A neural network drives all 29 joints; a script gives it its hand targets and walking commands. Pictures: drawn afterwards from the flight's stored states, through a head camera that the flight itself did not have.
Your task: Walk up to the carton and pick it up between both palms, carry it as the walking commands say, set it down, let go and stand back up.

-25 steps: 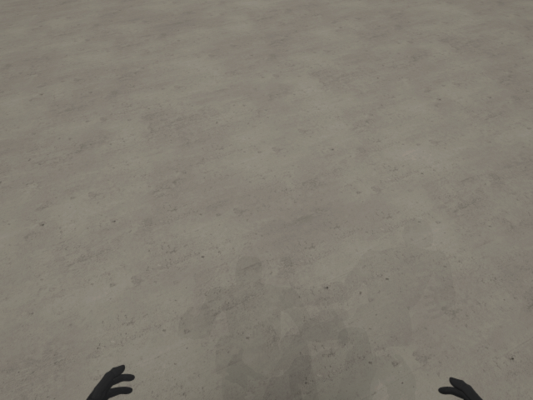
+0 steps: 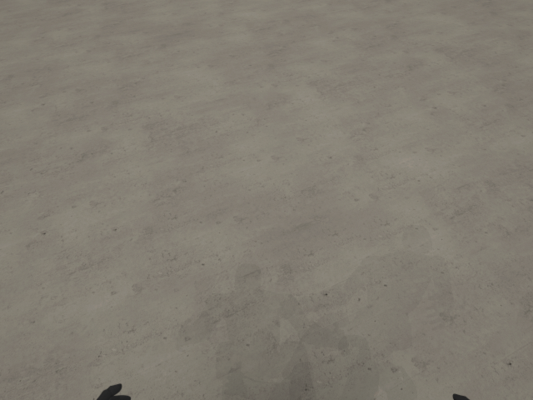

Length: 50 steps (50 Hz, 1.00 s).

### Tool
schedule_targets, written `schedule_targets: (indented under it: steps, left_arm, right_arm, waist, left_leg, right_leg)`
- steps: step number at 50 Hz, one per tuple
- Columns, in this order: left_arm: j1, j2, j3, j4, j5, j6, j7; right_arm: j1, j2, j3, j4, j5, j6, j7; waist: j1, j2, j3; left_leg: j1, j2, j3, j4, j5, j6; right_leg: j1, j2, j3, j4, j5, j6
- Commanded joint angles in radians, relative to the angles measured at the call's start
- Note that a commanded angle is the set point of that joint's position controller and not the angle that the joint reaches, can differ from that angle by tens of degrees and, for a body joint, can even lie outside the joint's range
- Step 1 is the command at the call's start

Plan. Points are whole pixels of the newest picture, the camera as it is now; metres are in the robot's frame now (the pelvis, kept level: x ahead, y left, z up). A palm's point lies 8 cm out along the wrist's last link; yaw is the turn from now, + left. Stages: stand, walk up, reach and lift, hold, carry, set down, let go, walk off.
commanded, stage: walk up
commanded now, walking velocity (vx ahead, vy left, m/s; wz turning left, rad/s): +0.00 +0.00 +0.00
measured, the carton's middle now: out of the picture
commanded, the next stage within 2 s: none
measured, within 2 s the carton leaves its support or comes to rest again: neither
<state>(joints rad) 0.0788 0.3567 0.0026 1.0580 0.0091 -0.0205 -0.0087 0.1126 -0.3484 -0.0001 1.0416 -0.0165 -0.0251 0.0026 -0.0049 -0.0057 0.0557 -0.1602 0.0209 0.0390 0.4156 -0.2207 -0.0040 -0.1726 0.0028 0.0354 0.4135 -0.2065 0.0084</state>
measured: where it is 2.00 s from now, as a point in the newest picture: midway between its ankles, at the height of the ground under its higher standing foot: outside the picture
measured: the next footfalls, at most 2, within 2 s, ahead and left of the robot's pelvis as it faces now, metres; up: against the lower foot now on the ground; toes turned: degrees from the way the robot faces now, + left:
right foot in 1.08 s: -0.03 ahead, -0.12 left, +0.00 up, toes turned +24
left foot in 1.46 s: -0.15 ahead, +0.12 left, +0.00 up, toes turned +45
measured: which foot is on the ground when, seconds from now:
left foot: down 0.00-1.00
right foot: down 0.00-0.54, up 0.56-1.00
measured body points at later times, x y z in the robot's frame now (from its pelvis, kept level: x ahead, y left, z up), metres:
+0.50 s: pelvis -0.03 +0.02 -0.02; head +0.01 +0.05 +0.43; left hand +0.00 +0.30 -0.17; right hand +0.10 -0.24 -0.15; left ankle -0.04 +0.12 -0.73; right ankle +0.01 -0.13 -0.74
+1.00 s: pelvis -0.07 +0.01 +0.00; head -0.02 +0.05 +0.44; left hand -0.04 +0.31 -0.14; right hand +0.05 -0.22 -0.14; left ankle -0.03 +0.13 -0.74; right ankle -0.05 -0.15 -0.71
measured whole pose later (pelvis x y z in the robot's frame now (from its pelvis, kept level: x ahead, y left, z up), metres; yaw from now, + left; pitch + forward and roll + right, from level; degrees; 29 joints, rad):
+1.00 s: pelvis -0.07 +0.01 +0.00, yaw +24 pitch +2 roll -3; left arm 0.03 0.27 0.03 0.93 0.00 0.04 0.02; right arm 0.23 -0.22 -0.05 0.98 -0.01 0.05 0.01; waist -0.04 0.01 0.10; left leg -0.35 -0.05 -0.10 0.39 -0.07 0.04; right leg -0.30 0.00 0.01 0.70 -0.42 0.05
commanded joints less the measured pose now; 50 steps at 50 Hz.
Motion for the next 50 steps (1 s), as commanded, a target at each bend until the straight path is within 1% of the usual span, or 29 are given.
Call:
schedule_targets:
  steps: [1, 9, 10, 11, 12, 13, 14, 15, 16, 17, 18, 19, 21, 23, 24, 25, 26, 27, 28, 29, 30, 31, 35, 38, 43, 44, 47, 48, 50]
  left_arm:
    - [-0.051, 0.194, 0.036, -0.046, 0.0, -0.017, 0.009]
    - [-0.05, 0.197, 0.037, -0.029, 0.0, -0.014, 0.011]
    - [-0.08, 0.123, 0.088, -0.069, -0.013, 0.02, 0.013]
    - [-0.012, 0.098, 0.069, -0.099, -0.019, 0.033, 0.034]
    - [0.073, 0.105, 0.069, -0.089, -0.018, 0.03, 0.047]
    - [0.14, 0.121, 0.072, -0.08, -0.02, 0.031, 0.054]
    - [0.167, 0.157, 0.085, -0.075, -0.015, 0.039, 0.059]
    - [0.167, 0.177, 0.095, -0.088, -0.003, 0.043, 0.064]
    - [0.13, 0.167, 0.09, -0.108, 0.005, 0.044, 0.068]
    - [0.069, 0.14, 0.083, -0.123, 0.004, 0.05, 0.064]
    - [0.014, 0.127, 0.085, -0.139, 0.005, 0.055, 0.06]
    - [-0.003, 0.12, 0.087, -0.146, 0.011, 0.056, 0.06]
    - [0.008, 0.112, 0.096, -0.138, 0.018, 0.055, 0.056]
    - [0.032, 0.112, 0.103, -0.128, 0.024, 0.058, 0.05]
    - [0.028, 0.112, 0.106, -0.124, 0.022, 0.062, 0.047]
    - [0.026, 0.091, 0.106, -0.122, 0.02, 0.066, 0.043]
    - [0.04, 0.039, 0.093, -0.132, 0.02, 0.069, 0.039]
    - [0.019, -0.005, 0.078, -0.164, 0.026, 0.069, 0.037]
    - [-0.017, 0.035, 0.089, -0.172, 0.022, 0.078, 0.05]
    - [-0.042, 0.05, 0.093, -0.172, 0.013, 0.077, 0.042]
    - [-0.029, 0.036, 0.093, -0.152, 0.013, 0.073, 0.036]
    - [-0.001, 0.031, 0.092, -0.132, 0.016, 0.069, 0.032]
    - [-0.02, -0.005, 0.088, -0.126, 0.014, 0.063, 0.03]
    - [-0.027, -0.011, 0.085, -0.126, 0.014, 0.062, 0.033]
    - [-0.025, -0.002, 0.08, -0.12, 0.005, 0.061, 0.04]
    - [-0.015, -0.034, 0.044, -0.15, 0.008, 0.059, 0.035]
    - [0.016, -0.026, 0.036, -0.158, 0.0, 0.048, 0.038]
    - [0.056, -0.026, 0.022, -0.164, -0.012, 0.046, 0.032]
    - [0.116, -0.019, 0.024, -0.158, -0.018, 0.039, 0.035]
  right_arm:
    - [-0.042, -0.202, -0.04, -0.042, 0.0, -0.017, -0.009]
    - [-0.045, -0.203, -0.042, -0.022, 0.0, -0.015, -0.008]
    - [0.052, -0.146, -0.057, 0.028, -0.013, 0.037, -0.016]
    - [0.021, -0.135, -0.062, -0.041, -0.01, 0.054, -0.007]
    - [-0.059, -0.148, -0.073, -0.086, -0.003, 0.062, 0.001]
    - [-0.097, -0.128, -0.069, -0.12, 0.001, 0.066, 0.003]
    - [-0.087, -0.092, -0.063, -0.14, 0.002, 0.072, 0.002]
    - [-0.055, -0.066, -0.059, -0.158, 0.0, 0.077, 0.001]
    - [-0.021, -0.059, -0.061, -0.162, -0.009, 0.082, -0.003]
    - [0.018, -0.062, -0.07, -0.145, -0.007, 0.085, -0.002]
    - [0.046, -0.062, -0.073, -0.129, -0.002, 0.085, 0.006]
    - [0.046, -0.049, -0.07, -0.129, 0.003, 0.086, 0.012]
    - [0.043, -0.031, -0.069, -0.126, 0.013, 0.09, 0.019]
    - [0.056, -0.027, -0.07, -0.123, 0.016, 0.086, 0.018]
    - [0.082, -0.024, -0.072, -0.114, 0.014, 0.08, 0.017]
    - [0.111, -0.043, -0.081, -0.099, 0.01, 0.071, 0.015]
    - [0.127, -0.117, -0.099, -0.093, 0.002, 0.061, 0.009]
    - [0.143, -0.219, -0.113, -0.1, -0.012, 0.052, 0.005]
    - [0.178, -0.201, -0.109, -0.098, -0.013, 0.049, -0.003]
    - [0.147, -0.161, -0.104, -0.099, -0.005, 0.053, -0.006]
    - [0.097, -0.124, -0.103, -0.101, -0.001, 0.058, -0.014]
    - [0.061, -0.095, -0.105, -0.107, 0.002, 0.057, -0.02]
    - [0.138, -0.069, -0.108, -0.07, 0.007, 0.042, -0.02]
    - [0.164, -0.065, -0.108, -0.055, 0.006, 0.041, -0.015]
    - [0.161, -0.078, -0.115, -0.042, -0.001, 0.052, -0.007]
    - [0.16, -0.058, -0.084, -0.103, 0.002, 0.056, -0.012]
    - [0.134, -0.075, -0.085, -0.121, 0.003, 0.063, -0.008]
    - [0.13, -0.104, -0.102, -0.136, 0.006, 0.064, -0.004]
    - [0.104, -0.11, -0.106, -0.152, 0.01, 0.071, 0.002]
  waist:
    - [0.0, 0.006, -0.089]
    - [-0.001, 0.008, -0.084]
    - [0.0, -0.017, -0.046]
    - [0.038, 0.114, 0.046]
    - [0.076, 0.119, -0.012]
    - [0.096, 0.049, -0.064]
    - [0.102, -0.057, -0.083]
    - [0.109, -0.215, -0.117]
    - [0.074, -0.232, -0.108]
    - [0.03, -0.163, -0.098]
    - [0.0, -0.131, -0.089]
    - [-0.011, -0.148, -0.08]
    - [-0.017, -0.177, -0.083]
    - [-0.016, -0.19, -0.103]
    - [-0.028, -0.173, -0.104]
    - [-0.038, -0.102, -0.085]
    - [-0.035, 0.149, -0.038]
    - [-0.043, 0.404, -0.016]
    - [-0.079, 0.287, -0.018]
    - [-0.064, 0.217, 0.004]
    - [-0.04, 0.192, 0.006]
    - [-0.021, 0.172, -0.003]
    - [-0.046, 0.123, -0.097]
    - [-0.051, 0.123, -0.106]
    - [-0.056, 0.177, -0.099]
    - [-0.029, 0.16, -0.113]
    - [-0.015, 0.179, -0.133]
    - [0.001, 0.193, -0.152]
    - [0.03, 0.167, -0.153]
  left_leg:
    - [0.028, 0.107, -0.094, -0.092, 0.093, 0.031]
    - [0.038, 0.11, -0.092, -0.111, 0.088, 0.027]
    - [0.004, 0.141, -0.161, -0.06, 0.043, 0.025]
    - [-0.164, 0.137, -0.222, -0.02, 0.322, 0.072]
    - [-0.213, 0.11, -0.193, 0.054, 0.453, 0.067]
    - [-0.241, 0.078, -0.137, 0.145, 0.419, 0.041]
    - [-0.293, 0.028, -0.061, 0.255, 0.239, 0.009]
    - [-0.317, -0.032, 0.015, 0.5, -0.103, -0.012]
    - [-0.35, -0.003, -0.014, 0.66, -0.397, -0.014]
    - [-0.305, 0.024, -0.044, 0.701, -0.403, -0.006]
    - [-0.268, 0.037, -0.044, 0.645, -0.381, -0.004]
    - [-0.251, 0.039, -0.031, 0.576, -0.361, -0.003]
    - [-0.2, 0.034, 0.003, 0.444, -0.292, -0.008]
    - [-0.144, 0.017, 0.044, 0.325, -0.248, -0.018]
    - [-0.096, 0.005, 0.066, 0.214, -0.179, -0.022]
    - [-0.055, 0.023, 0.029, 0.094, -0.107, -0.016]
    - [0.001, 0.189, -0.207, -0.025, 0.118, 0.035]
    - [0.049, 0.376, -0.513, -0.095, 0.441, 0.123]
    - [-0.029, 0.382, -0.521, -0.115, 0.335, 0.189]
    - [-0.077, 0.331, -0.461, -0.099, 0.228, 0.163]
    - [-0.075, 0.297, -0.394, -0.094, 0.152, 0.143]
    - [-0.05, 0.261, -0.34, -0.089, 0.167, 0.126]
    - [0.031, 0.229, -0.307, -0.063, 0.277, 0.119]
    - [0.04, 0.215, -0.323, -0.068, 0.288, 0.125]
    - [-0.011, 0.192, -0.39, -0.111, 0.209, 0.133]
    - [0.0, 0.171, -0.434, -0.138, 0.211, 0.145]
    - [0.007, 0.169, -0.45, -0.139, 0.221, 0.147]
    - [-0.006, 0.154, -0.433, -0.15, 0.239, 0.141]
    - [-0.078, 0.126, -0.427, -0.13, 0.131, 0.12]
  right_leg:
    - [0.021, -0.113, 0.08, -0.08, 0.123, -0.037]
    - [0.029, -0.116, 0.079, -0.099, 0.12, -0.033]
    - [-0.084, -0.076, -0.092, 0.109, -0.055, 0.021]
    - [-0.037, -0.073, -0.083, 0.152, -0.03, 0.025]
    - [0.058, -0.1, -0.049, 0.141, 0.05, -0.001]
    - [0.106, -0.158, -0.006, 0.097, 0.132, -0.033]
    - [0.115, -0.255, 0.082, 0.029, 0.147, -0.096]
    - [0.13, -0.405, 0.208, -0.074, 0.198, -0.19]
    - [0.099, -0.476, 0.231, -0.072, 0.346, -0.242]
    - [0.045, -0.443, 0.159, -0.06, 0.339, -0.226]
    - [0.022, -0.404, 0.084, -0.028, 0.349, -0.196]
    - [0.007, -0.376, 0.032, -0.002, 0.384, -0.173]
    - [0.003, -0.341, -0.033, 0.029, 0.36, -0.129]
    - [0.007, -0.341, -0.033, 0.073, 0.304, -0.109]
    - [-0.003, -0.326, -0.051, 0.113, 0.244, -0.086]
    - [-0.034, -0.288, -0.091, 0.212, 0.155, -0.05]
    - [-0.187, -0.184, -0.16, 0.406, -0.126, 0.003]
    - [-0.392, -0.047, -0.144, 0.579, -0.485, 0.043]
    - [-0.345, -0.096, -0.023, 0.621, -0.451, 0.066]
    - [-0.337, -0.11, -0.019, 0.621, -0.392, 0.062]
    - [-0.325, -0.122, -0.024, 0.621, -0.338, 0.051]
    - [-0.32, -0.119, -0.042, 0.639, -0.278, 0.047]
    - [-0.319, -0.087, -0.034, 0.619, -0.218, 0.036]
    - [-0.315, -0.065, -0.031, 0.582, -0.207, 0.04]
    - [-0.251, -0.019, -0.026, 0.459, -0.219, 0.054]
    - [-0.246, -0.037, -0.012, 0.398, -0.197, 0.049]
    - [-0.179, -0.016, -0.02, 0.278, -0.208, 0.049]
    - [-0.103, 0.011, -0.034, 0.262, -0.232, 0.034]
    - [0.014, 0.017, -0.039, 0.12, -0.175, 0.026]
